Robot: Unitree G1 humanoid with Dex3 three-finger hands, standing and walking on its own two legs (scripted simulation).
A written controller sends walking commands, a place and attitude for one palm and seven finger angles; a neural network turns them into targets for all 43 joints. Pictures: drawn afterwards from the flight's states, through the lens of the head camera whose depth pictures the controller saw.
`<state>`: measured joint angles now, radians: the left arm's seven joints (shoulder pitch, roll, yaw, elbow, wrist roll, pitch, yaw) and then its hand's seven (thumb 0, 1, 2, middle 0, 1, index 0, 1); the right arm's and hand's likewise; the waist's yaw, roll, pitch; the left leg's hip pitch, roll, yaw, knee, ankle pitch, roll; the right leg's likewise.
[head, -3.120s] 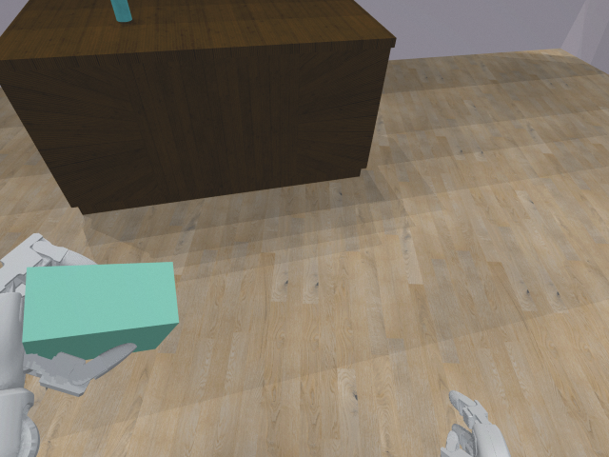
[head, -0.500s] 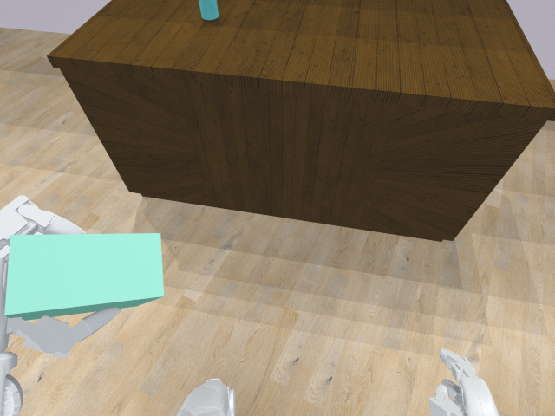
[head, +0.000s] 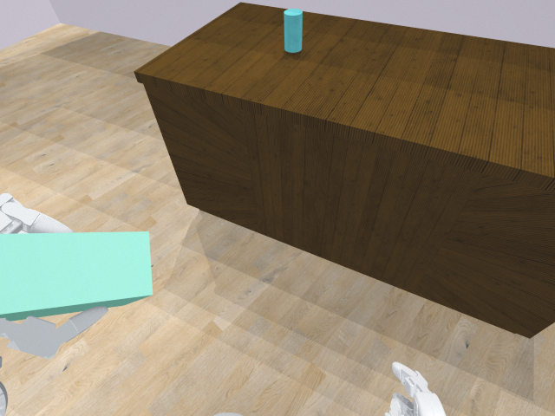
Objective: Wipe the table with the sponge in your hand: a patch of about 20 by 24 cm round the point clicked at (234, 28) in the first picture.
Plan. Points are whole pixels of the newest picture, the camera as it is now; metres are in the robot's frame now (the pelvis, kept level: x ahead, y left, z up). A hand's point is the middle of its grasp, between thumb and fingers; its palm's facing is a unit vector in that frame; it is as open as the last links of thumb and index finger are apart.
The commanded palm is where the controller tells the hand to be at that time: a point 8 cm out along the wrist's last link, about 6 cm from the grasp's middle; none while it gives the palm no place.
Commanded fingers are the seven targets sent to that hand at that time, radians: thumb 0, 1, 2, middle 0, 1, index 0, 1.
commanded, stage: walk to a spot facing it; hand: left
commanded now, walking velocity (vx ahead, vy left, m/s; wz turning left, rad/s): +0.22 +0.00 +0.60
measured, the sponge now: (94, 275) +0.21 +0.21 +0.18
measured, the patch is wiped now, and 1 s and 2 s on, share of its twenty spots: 0.00 0.00 0.00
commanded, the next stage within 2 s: none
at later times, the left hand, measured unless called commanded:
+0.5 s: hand (39, 244) +0.23 +0.27 +0.20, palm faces +0.54 -0.69 -0.48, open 10.4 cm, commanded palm +0.15 +0.29 +0.19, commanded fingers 0.00 0.10 1.30 -1.20 -1.60 -1.20 -1.60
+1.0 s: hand (38, 395) +0.10 +0.20 +0.19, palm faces +0.78 -0.49 -0.38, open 10.4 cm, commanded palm +0.02 +0.21 +0.19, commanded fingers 0.00 0.10 1.30 -1.20 -1.60 -1.20 -1.60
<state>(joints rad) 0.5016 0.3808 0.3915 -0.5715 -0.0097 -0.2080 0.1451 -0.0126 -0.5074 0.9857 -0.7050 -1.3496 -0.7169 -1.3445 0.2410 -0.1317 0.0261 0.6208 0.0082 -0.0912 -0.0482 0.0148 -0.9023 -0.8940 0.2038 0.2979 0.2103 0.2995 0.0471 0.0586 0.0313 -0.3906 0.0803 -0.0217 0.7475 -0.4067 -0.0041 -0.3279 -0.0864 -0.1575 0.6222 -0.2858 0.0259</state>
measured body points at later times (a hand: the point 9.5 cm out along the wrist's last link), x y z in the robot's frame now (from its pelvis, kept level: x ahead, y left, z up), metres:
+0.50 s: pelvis +0.06 -0.02 +0.00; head +0.10 +0.02 +0.45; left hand +0.20 +0.30 +0.22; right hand +0.29 -0.19 -0.07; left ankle +0.11 +0.11 -0.72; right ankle +0.09 -0.14 -0.65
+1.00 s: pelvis +0.05 -0.11 +0.02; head +0.05 -0.12 +0.47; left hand +0.06 +0.22 +0.21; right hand +0.33 -0.24 -0.06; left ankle -0.05 +0.01 -0.67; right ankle +0.13 -0.16 -0.72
